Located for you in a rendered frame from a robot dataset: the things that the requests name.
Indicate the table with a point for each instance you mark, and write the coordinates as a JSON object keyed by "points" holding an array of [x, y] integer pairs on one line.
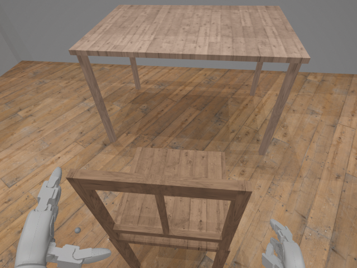
{"points": [[227, 33]]}

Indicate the left robot hand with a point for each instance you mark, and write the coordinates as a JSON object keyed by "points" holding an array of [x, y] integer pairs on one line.
{"points": [[34, 246]]}

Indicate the chair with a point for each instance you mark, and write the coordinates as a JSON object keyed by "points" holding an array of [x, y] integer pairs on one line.
{"points": [[171, 198]]}

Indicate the right robot hand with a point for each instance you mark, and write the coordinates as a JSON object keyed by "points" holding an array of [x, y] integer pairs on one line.
{"points": [[289, 254]]}

